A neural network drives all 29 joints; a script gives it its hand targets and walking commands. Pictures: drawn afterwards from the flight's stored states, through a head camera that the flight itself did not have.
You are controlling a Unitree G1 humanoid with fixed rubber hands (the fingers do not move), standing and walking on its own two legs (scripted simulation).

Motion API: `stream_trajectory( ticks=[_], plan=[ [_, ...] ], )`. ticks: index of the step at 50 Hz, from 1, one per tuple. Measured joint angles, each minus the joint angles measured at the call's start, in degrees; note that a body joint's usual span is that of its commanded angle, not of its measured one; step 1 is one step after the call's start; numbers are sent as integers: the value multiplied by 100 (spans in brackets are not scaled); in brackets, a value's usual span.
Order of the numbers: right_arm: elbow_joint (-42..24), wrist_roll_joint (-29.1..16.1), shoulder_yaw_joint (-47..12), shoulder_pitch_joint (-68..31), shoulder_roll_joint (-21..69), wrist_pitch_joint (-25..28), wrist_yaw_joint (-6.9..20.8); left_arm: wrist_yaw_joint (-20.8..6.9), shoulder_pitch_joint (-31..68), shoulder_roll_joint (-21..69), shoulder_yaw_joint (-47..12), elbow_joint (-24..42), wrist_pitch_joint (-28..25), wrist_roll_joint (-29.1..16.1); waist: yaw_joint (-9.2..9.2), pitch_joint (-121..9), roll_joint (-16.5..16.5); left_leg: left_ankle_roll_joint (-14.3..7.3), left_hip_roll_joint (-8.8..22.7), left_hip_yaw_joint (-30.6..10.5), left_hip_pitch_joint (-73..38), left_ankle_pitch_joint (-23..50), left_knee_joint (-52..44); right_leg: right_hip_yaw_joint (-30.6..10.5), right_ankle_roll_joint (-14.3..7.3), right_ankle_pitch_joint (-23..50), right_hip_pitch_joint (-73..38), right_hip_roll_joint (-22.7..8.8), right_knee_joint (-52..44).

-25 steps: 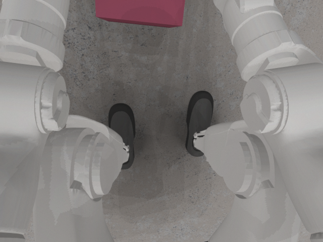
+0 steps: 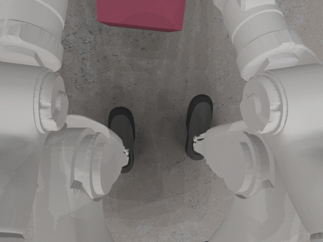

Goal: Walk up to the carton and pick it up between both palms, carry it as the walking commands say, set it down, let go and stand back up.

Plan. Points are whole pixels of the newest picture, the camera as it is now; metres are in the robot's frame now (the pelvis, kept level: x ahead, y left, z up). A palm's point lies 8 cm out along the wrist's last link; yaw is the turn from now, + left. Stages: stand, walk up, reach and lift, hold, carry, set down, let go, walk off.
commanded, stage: reach and lift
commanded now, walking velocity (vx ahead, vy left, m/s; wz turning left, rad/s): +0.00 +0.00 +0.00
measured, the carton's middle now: out of the picture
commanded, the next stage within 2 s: none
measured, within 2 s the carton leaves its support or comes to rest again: leaves its support in 0.76 s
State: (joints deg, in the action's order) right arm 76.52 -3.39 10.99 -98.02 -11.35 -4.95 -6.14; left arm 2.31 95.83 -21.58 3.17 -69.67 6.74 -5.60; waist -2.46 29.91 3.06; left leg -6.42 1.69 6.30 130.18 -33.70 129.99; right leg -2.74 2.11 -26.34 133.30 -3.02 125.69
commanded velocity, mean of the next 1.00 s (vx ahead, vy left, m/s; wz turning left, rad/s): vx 0.00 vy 0.00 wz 0.00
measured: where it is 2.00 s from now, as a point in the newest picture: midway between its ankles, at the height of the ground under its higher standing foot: (162, 143)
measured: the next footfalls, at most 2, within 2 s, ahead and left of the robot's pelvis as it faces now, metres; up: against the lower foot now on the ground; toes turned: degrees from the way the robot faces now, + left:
none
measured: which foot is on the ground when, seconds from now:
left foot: down 0.00-1.00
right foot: down 0.00-1.00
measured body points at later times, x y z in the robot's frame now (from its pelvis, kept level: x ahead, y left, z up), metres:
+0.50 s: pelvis +0.00 +0.00 +0.00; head +0.39 +0.02 +0.21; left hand +0.59 +0.14 -0.20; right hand +0.56 -0.11 -0.20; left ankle +0.11 +0.09 -0.32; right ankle +0.14 -0.14 -0.32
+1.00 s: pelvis +0.00 +0.00 +0.00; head +0.38 +0.03 +0.23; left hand +0.59 +0.13 -0.16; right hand +0.58 -0.11 -0.16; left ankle +0.11 +0.09 -0.32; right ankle +0.14 -0.14 -0.31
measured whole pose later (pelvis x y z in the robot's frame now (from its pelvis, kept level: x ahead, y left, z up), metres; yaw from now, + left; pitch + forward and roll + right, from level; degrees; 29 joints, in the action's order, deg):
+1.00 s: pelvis +0.00 +0.00 +0.00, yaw +0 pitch +31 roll -2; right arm 62.4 -3.4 11.0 -94.4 -11.4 -18.4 -13.2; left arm 7.0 95.8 -18.5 1.7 -59.9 17.1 -5.6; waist -1.6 30.0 4.8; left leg -6.4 0.7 5.4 127.6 -34.0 130.7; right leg -2.8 2.1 -27.1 130.0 -1.8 126.4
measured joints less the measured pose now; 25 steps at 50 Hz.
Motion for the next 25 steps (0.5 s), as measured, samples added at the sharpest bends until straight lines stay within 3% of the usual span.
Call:
stream_trajectory(
  ticks=[25],
  plan=[
    [-153, 0, 0, 14, -2, -336, -12, -33, 4, 0, 0, 0, 127, 0, 6, -6, 4, -30, 2, 0, 0, -25, 73, 1, -7, -24, 0, 8, 71]
  ],
)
